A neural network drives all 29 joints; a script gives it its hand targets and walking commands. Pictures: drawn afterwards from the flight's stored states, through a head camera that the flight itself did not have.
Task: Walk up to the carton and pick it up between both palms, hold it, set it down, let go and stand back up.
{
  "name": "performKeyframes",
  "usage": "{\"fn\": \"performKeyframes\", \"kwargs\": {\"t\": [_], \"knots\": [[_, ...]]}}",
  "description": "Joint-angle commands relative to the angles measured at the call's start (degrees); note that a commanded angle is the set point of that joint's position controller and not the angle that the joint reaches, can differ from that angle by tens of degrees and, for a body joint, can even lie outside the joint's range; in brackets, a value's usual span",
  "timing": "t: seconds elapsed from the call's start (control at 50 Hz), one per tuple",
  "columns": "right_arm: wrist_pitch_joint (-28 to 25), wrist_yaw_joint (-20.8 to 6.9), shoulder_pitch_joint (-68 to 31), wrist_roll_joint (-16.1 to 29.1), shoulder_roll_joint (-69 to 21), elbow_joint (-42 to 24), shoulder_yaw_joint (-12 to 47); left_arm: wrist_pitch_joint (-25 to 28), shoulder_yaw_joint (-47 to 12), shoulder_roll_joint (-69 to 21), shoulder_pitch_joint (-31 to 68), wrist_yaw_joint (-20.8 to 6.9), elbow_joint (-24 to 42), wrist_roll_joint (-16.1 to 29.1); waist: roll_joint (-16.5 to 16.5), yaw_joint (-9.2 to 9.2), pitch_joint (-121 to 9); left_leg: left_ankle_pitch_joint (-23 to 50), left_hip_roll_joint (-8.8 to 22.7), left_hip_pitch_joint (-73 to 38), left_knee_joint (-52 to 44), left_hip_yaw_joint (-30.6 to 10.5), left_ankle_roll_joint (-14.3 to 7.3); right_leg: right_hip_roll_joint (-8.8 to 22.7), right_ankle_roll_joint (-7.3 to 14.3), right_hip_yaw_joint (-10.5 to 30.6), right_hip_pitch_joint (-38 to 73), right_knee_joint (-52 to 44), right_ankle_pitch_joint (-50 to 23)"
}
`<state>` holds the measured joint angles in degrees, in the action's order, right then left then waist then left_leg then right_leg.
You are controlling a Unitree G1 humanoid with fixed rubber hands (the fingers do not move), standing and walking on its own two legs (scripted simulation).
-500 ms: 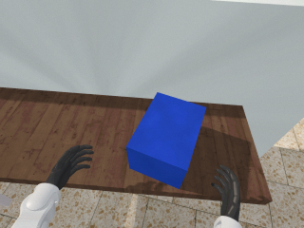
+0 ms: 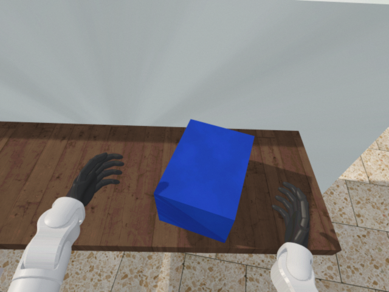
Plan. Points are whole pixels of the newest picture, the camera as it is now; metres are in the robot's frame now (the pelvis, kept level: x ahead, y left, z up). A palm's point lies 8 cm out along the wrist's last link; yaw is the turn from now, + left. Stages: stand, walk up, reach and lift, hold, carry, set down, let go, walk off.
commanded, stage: reach and lift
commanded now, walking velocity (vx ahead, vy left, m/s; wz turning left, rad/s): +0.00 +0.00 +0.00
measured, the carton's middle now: (206, 178) +0.40 -0.01 -0.06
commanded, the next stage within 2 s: none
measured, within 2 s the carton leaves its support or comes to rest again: neither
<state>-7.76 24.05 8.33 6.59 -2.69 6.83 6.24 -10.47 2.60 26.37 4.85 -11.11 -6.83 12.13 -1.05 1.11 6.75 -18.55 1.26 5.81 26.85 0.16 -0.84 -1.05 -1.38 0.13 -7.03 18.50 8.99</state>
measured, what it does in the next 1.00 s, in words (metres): stands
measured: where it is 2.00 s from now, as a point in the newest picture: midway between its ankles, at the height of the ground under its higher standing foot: outside the picture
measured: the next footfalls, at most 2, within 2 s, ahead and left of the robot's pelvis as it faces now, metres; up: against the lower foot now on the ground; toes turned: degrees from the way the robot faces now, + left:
none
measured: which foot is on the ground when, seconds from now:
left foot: down 0.00-1.00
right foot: down 0.00-1.00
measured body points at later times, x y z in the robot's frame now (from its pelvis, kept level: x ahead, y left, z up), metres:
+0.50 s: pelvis +0.00 +0.00 +0.00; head +0.03 +0.02 +0.45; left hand +0.40 +0.20 +0.07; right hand +0.31 -0.18 +0.07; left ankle -0.04 +0.10 -0.74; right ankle +0.01 -0.14 -0.74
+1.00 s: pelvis -0.01 +0.00 +0.00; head +0.01 +0.02 +0.45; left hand +0.46 +0.16 +0.11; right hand +0.36 -0.18 +0.09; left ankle -0.04 +0.10 -0.74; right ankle +0.01 -0.14 -0.74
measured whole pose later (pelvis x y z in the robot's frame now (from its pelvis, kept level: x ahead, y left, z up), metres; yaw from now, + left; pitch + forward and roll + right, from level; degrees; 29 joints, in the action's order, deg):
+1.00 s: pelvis -0.01 +0.00 +0.00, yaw +0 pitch -2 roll -3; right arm 1.8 21.3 -35.5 9.4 -2.3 39.6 -2.5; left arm -4.7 0.9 21.8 51.9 -6.1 -62.0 8.3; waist -1.1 9.3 4.3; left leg -18.3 1.3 8.4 28.4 0.2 -1.2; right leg -1.1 -1.5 0.1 -9.5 19.7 8.5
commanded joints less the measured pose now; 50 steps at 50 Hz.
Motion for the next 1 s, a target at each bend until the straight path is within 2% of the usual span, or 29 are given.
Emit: {"fn": "performKeyframes", "kwargs": {"t": [0.0, 0.04, 0.06, 0.08, 0.1, 0.14, 0.2, 0.3, 0.34, 0.36, 0.38, 0.4, 0.42, 0.44, 0.46, 0.5, 0.54, 0.56, 0.58, 0.6, 0.64, 0.68, 0.7, 0.72, 0.74, 0.76, 0.8, 0.84, 0.98], "knots": [[1.9, -1.1, -18.1, 1.4, 2.7, -9.3, -4.9, 0.4, 1.4, 6.4, 20.6, 1.4, 2.4, 0.9, 9.9, 3.09, -17.4, 15.8, 0.0, 2.5, -5.9, 2.1, 2.3, 1.4, 0.8, 0.2, 12.5, -0.2, -18.0], [3.1, -0.5, -17.1, 1.3, 2.2, -6.8, -4.6, 0.0, 0.9, 5.7, 20.6, 1.3, 0.5, 0.5, 8.2, 4.21, -17.6, 17.9, 0.1, 1.3, -5.5, 2.3, 2.6, 1.4, 0.4, 0.2, 12.9, 0.1, -21.9], [3.8, -0.7, -20.3, 1.5, 2.7, -6.7, -5.3, -0.1, 0.9, 6.0, 24.8, 1.4, 0.2, 0.5, 9.4, 5.00, -18.4, 17.9, -0.1, 1.5, -5.4, 2.2, 2.7, 1.2, 0.5, -0.1, 12.5, 0.7, -22.1], [4.2, -0.5, -17.7, 2.0, 1.5, -5.6, -4.7, -0.5, 0.9, 4.9, 21.9, 1.4, -0.1, 0.0, 8.6, 4.61, -17.8, 20.3, 0.1, 0.1, -5.1, 2.2, 3.0, 1.0, 0.3, -0.2, 12.7, 0.5, -23.7], [4.4, -0.6, -21.8, 1.4, 2.9, -3.5, -6.0, -0.3, 1.1, 4.9, 26.6, 1.6, -0.6, -0.6, 10.4, 5.69, -19.5, 20.3, 0.1, 0.4, -4.8, 2.3, 3.5, 1.0, 0.5, -0.8, 12.1, 1.0, -22.2], [5.9, -0.4, -22.8, 1.9, 2.3, -2.9, -5.4, -0.8, 1.9, 6.0, 28.3, 1.6, -3.4, -1.0, 9.2, 4.80, -19.1, 19.2, 0.0, 0.1, -4.9, 2.4, 2.7, 0.8, 0.3, -0.4, 12.6, 0.8, -22.9], [7.7, -0.9, -28.4, 1.7, 2.5, -0.7, -6.7, -1.1, 1.1, 3.9, 32.9, 2.0, -8.0, -1.6, 9.3, 5.59, -20.3, 17.2, 0.0, 2.3, -5.1, 2.2, 2.9, 0.7, 0.7, -0.6, 13.5, 1.0, -21.4], [7.7, -0.8, -31.1, 3.4, 2.8, -0.7, -6.0, -0.7, 2.1, 3.8, 34.5, 2.6, -9.9, -3.2, 8.4, 5.63, -23.7, 23.9, -0.4, 0.2, -3.7, 2.3, 3.2, -0.1, -0.1, -1.6, 14.5, 2.9, -29.9], [8.5, -0.7, -36.5, 2.9, 3.5, 2.5, -6.6, -1.1, 2.2, 3.2, 41.3, 2.6, -14.7, -3.7, 8.2, 6.07, -23.1, 20.1, -0.6, 2.3, -3.7, 2.1, 3.1, 0.1, -0.2, -1.3, 12.9, 3.1, -26.7], [8.4, -1.0, -37.1, 3.1, 3.2, 1.5, -6.1, -0.8, 2.7, 3.2, 40.8, 2.7, -16.3, -4.2, 8.3, 5.23, -23.3, 19.0, -0.8, 2.8, -4.1, 2.3, 2.4, 0.4, -0.3, -1.4, 13.3, 2.9, -26.3], [8.8, -1.1, -39.2, 2.1, 3.1, 2.3, -6.5, -0.8, 2.2, 2.6, 42.3, 2.9, -18.0, -4.3, 7.8, 5.94, -23.2, 17.3, -0.8, 4.3, -4.3, 2.2, 2.4, 0.4, -0.1, -1.3, 13.0, 2.9, -25.0], [8.5, -1.2, -39.8, 2.9, 3.6, 2.0, -6.6, -0.3, 2.5, 3.0, 43.3, 3.0, -18.9, -3.9, 7.2, 5.37, -24.8, 18.3, -0.9, 4.4, -3.9, 2.0, 2.2, 0.4, -0.2, -1.2, 14.0, 3.3, -26.2], [8.1, -1.3, -39.0, 2.8, 3.7, 2.8, -6.8, 0.4, 1.9, 2.2, 43.3, 3.3, -16.6, -4.0, 8.2, 6.16, -26.0, 20.0, -0.6, 2.6, -4.0, 1.8, 2.7, 0.2, -0.1, -1.5, 13.6, 3.2, -27.3], [8.0, -1.2, -42.4, 2.3, 4.1, 4.1, -7.7, 0.8, 1.4, 2.2, 47.1, 3.4, -18.7, -3.7, 8.6, 7.09, -26.3, 19.7, -0.7, 4.2, -3.2, 1.6, 3.1, 0.3, -0.1, -1.7, 12.8, 3.4, -26.0], [8.2, -1.6, -44.0, 2.1, 3.3, 4.2, -6.9, 1.7, 2.3, 3.5, 49.6, 3.7, -19.5, -3.7, 8.5, 6.46, -28.1, 19.3, -0.8, 5.0, -2.8, 1.7, 2.6, 0.4, -0.1, -1.3, 13.2, 3.6, -26.0], [8.7, -1.4, -44.6, 2.1, 2.6, 7.5, -7.5, 2.4, 1.8, 2.5, 50.1, 3.7, -24.3, -3.4, 6.3, 7.07, -26.8, 16.6, -1.0, 6.2, -3.3, 1.5, 1.9, 0.7, -0.3, -1.2, 11.9, 3.8, -24.9], [8.8, -1.3, -45.7, 2.7, 1.5, 10.2, -6.6, 3.0, 1.9, 2.4, 51.1, 3.8, -25.9, -4.3, 6.9, 6.78, -27.3, 17.7, -0.8, 5.0, -3.0, 1.4, 1.9, 0.9, -0.4, -1.0, 12.3, 3.8, -27.0], [8.6, -1.3, -47.3, 2.3, 2.3, 12.3, -8.0, 3.3, 1.6, 1.4, 53.8, 3.9, -26.4, -4.7, 8.1, 8.08, -28.4, 18.8, -0.8, 5.0, -2.7, 1.4, 2.3, 0.6, 0.0, -1.4, 11.3, 4.1, -27.4], [8.4, -1.4, -47.2, 2.8, 2.2, 13.3, -8.4, 3.5, 2.1, 1.5, 53.6, 3.8, -27.5, -5.2, 7.6, 7.80, -28.1, 20.7, -0.6, 4.4, -2.2, 0.9, 2.3, 0.5, 0.1, -1.5, 11.7, 3.9, -28.7], [8.1, -1.4, -50.0, 1.8, 2.9, 15.7, -9.9, 3.9, 1.5, 0.5, 57.4, 4.1, -27.6, -5.1, 8.0, 9.29, -28.5, 20.8, -0.6, 4.9, -2.1, 0.8, 2.9, 0.2, 0.0, -2.0, 10.1, 4.0, -27.4], [7.9, -1.5, -51.5, 2.1, 2.5, 17.7, -10.1, 4.6, 0.9, 0.1, 57.8, 4.0, -30.9, -4.8, 7.4, 9.77, -29.3, 20.8, -0.4, 5.5, -1.8, 0.5, 2.7, 0.3, 0.2, -1.7, 10.2, 3.9, -27.6], [6.8, -1.4, -53.6, 3.1, 1.7, 16.9, -9.4, 5.6, 0.6, 0.3, 59.9, 4.3, -30.5, -4.1, 7.2, 9.69, -32.9, 23.3, -1.0, 5.0, -0.8, 0.7, 2.5, 0.4, 0.3, -1.6, 10.2, 4.4, -30.7], [6.1, -1.4, -54.6, 3.0, 2.8, 16.4, -9.9, 6.2, 0.2, 0.5, 60.1, 4.7, -30.1, -3.8, 8.1, 10.53, -35.2, 24.5, -0.9, 5.2, -0.1, 0.5, 3.1, 0.4, 0.3, -1.7, 10.5, 5.2, -32.2], [6.1, -1.7, -57.5, 3.7, 2.4, 16.9, -10.0, 6.3, 0.4, 0.6, 61.7, 4.6, -33.1, -3.7, 7.1, 9.71, -34.8, 24.3, -1.1, 6.3, 0.0, 0.7, 2.5, 0.4, 0.1, -1.7, 10.6, 5.3, -33.1], [5.9, -1.6, -57.9, 3.5, 2.2, 18.2, -10.5, 6.3, 0.0, 0.1, 61.8, 4.7, -35.2, -3.8, 6.3, 10.05, -34.2, 23.9, -1.3, 6.8, -0.1, 0.6, 2.5, 0.4, -0.1, -1.7, 10.1, 5.5, -34.4], [5.8, -1.7, -57.0, 3.9, 1.7, 18.8, -10.0, 6.5, 0.5, -0.1, 60.5, 4.7, -35.5, -4.6, 7.0, 9.53, -34.9, 24.4, -1.2, 6.7, -0.2, 0.6, 2.4, 0.6, 0.0, -1.6, 10.4, 5.3, -34.8], [6.2, -2.1, -61.6, 3.6, 2.8, 21.4, -10.7, 7.0, 0.1, 0.5, 64.8, 5.0, -38.8, -4.7, 6.2, 9.42, -34.4, 22.4, -1.1, 7.5, -0.9, 0.8, 2.0, 0.6, 0.0, -1.6, 8.9, 5.3, -33.0], [6.3, -2.9, -66.1, 3.9, 3.3, 20.8, -11.0, 7.6, 0.4, 1.4, 68.8, 5.4, -41.7, -4.3, 5.1, 8.11, -35.3, 20.2, -1.1, 10.0, -1.1, 0.8, 1.0, 0.6, 0.1, -1.6, 8.5, 5.4, -29.9], [8.1, -3.9, -69.3, 3.4, 4.0, 34.8, -12.2, 10.0, -3.6, -0.5, 72.1, 5.9, -54.1, -3.8, 6.1, 10.10, -34.1, 17.5, -0.4, 10.3, -1.3, 0.0, 1.0, 0.6, 1.5, -2.1, 3.5, 5.0, -23.4]]}}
